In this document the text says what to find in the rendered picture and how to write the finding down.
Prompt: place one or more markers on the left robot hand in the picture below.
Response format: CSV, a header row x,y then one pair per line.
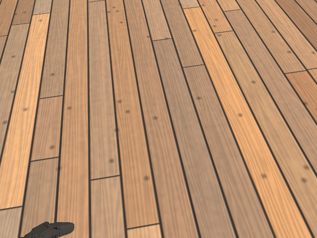
x,y
51,230

